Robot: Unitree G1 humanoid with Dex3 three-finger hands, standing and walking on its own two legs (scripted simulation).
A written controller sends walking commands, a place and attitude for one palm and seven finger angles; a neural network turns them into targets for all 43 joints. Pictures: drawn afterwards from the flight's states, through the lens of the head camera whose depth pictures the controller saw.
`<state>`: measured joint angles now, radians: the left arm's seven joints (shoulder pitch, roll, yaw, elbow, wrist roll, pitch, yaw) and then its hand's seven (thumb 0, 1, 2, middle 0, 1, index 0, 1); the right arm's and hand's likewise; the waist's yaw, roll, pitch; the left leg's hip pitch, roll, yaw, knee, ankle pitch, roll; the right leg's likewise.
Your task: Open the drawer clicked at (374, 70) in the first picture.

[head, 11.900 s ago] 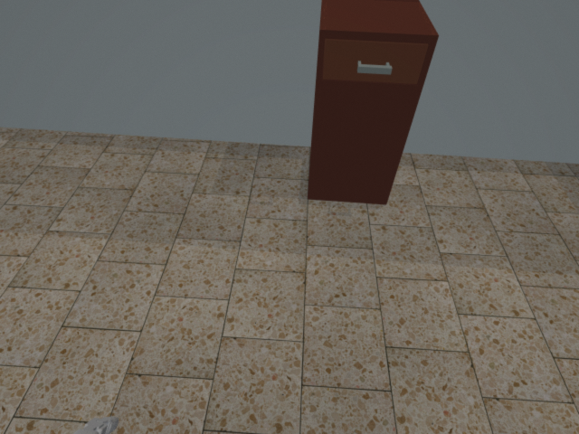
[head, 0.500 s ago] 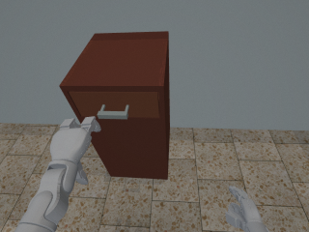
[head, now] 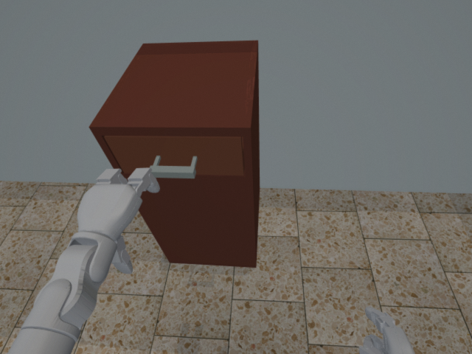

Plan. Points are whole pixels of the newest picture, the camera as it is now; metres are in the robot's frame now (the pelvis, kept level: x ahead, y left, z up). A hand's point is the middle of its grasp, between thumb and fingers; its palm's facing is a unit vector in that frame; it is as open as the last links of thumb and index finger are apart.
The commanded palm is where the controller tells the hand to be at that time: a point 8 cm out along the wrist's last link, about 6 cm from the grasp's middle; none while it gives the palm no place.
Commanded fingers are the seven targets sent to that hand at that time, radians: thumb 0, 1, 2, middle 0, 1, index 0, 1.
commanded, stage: raise the hand with hooked fingers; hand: left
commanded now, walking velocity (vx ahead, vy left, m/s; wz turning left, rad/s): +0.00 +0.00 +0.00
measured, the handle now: (174, 165) +0.54 +0.25 -0.06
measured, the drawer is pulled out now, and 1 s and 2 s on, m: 0.00 0.00 0.00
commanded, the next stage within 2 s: move the hooked fingers above the handle in 0.04 s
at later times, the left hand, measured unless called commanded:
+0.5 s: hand (137, 204) +0.34 +0.23 +0.05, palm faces +0.01 -0.06 -1.00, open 13.8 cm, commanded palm +0.33 +0.24 +0.11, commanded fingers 0.00 -0.50 0.30 -0.30 -1.20 -0.30 -1.20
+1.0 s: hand (152, 182) +0.42 +0.24 +0.02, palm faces -0.05 -0.01 -1.00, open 13.8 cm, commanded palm +0.41 +0.24 +0.08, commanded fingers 0.00 -0.50 0.30 -0.30 -1.20 -0.30 -1.20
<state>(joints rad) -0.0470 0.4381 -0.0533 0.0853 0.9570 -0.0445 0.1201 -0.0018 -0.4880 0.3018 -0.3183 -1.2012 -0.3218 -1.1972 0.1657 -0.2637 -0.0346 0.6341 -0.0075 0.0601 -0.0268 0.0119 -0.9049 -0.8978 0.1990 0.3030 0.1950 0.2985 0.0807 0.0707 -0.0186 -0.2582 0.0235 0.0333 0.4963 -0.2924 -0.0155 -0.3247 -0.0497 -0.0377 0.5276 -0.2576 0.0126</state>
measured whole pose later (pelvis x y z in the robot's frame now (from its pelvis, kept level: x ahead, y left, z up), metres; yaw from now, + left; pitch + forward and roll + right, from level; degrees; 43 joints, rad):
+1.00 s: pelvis +0.00 +0.00 -0.01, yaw -1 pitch +12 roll +0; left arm -0.56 0.47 -0.02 0.78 1.06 -0.08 0.24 0.00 -0.49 0.30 -0.32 -1.20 -0.32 -1.20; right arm 0.29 -0.27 -0.07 0.69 0.00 0.07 -0.03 0.01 -0.91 -0.90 0.20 0.30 0.20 0.30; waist -0.02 0.05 -0.08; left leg -0.51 0.03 0.04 0.64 -0.35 -0.01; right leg -0.57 -0.04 -0.02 0.65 -0.29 0.01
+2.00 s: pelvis -0.01 +0.02 -0.04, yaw -2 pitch +21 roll -1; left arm -0.88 0.59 0.00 1.13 1.09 -0.09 0.24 0.00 -0.49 0.30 -0.33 -1.21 -0.33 -1.20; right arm 0.38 -0.26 -0.05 0.71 -0.03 0.10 -0.02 0.00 -0.90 -0.90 0.20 0.30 0.20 0.30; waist -0.13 0.05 -0.12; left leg -0.80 0.04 0.04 0.83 -0.40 0.02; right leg -0.83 -0.04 -0.01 0.75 -0.30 0.04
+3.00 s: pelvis -0.01 +0.02 -0.04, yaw -2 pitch +22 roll -1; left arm -0.90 0.56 0.01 1.15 1.11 -0.09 0.31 0.00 -0.49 0.30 -0.35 -1.21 -0.35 -1.23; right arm 0.32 -0.27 -0.02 0.71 -0.02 0.11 -0.02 0.00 -0.90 -0.90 0.20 0.30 0.20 0.30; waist -0.15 0.06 -0.12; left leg -0.80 0.04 0.03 0.83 -0.40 0.01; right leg -0.83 -0.03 -0.02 0.77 -0.31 0.03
